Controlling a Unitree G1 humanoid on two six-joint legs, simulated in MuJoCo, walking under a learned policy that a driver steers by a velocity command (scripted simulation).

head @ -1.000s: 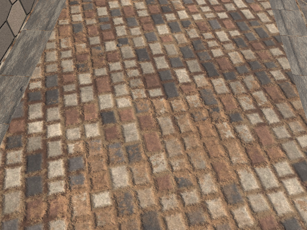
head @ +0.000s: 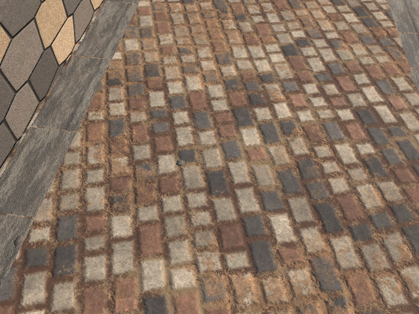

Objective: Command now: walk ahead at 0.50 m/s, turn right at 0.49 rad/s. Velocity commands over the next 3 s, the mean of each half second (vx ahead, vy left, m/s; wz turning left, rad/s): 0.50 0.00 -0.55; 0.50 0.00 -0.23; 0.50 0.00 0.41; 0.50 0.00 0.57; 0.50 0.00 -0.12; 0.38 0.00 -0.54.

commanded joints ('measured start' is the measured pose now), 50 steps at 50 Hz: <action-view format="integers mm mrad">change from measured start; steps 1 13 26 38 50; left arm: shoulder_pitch -10 -162 -22 106 -30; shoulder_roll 14 73 130 129 32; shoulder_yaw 3 20 36 33 -5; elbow -83 -196 -165 -61 -144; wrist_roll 6 12 19 13 37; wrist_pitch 3 9 -31 -10 -45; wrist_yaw -7 -60 0 12 3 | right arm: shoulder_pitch -49 33 -101 -234 9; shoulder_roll -126 -260 -129 -152 -157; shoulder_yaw -35 -75 -14 -13 -16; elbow -43 33 -84 -120 -25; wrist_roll -3 42 -9 13 20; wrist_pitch -27 29 -8 -39 -13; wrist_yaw -7 -26 -16 24 10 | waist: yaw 17 27 8 51 10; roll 129 134 19 -61 141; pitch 21 -12 -30 12 -6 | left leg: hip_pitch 62 251 -443 -279 28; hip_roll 282 294 106 27 203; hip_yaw -163 105 -146 -107 -385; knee -218 65 569 113 -185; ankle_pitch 207 758 25 137 157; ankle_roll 173 76 -88 12 232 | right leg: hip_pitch -136 116 355 547 -65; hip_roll -60 79 -66 -116 -15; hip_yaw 54 -146 255 278 15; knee -63 -471 -887 -726 -151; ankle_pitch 117 98 361 424 29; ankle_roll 16 -115 -299 -194 9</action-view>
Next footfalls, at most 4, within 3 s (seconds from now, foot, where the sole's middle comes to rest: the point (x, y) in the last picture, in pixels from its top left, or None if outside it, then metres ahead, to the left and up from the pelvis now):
0.30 right None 0.30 -0.17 -0.78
0.80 left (229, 272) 0.64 -0.07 -0.78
1.28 right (313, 230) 0.80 -0.38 -0.78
1.78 left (242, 165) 1.10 -0.14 -0.78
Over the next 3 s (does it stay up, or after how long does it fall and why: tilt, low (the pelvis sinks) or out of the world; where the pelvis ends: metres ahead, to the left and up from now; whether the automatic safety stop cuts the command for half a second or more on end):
stays up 1.61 -0.18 0.00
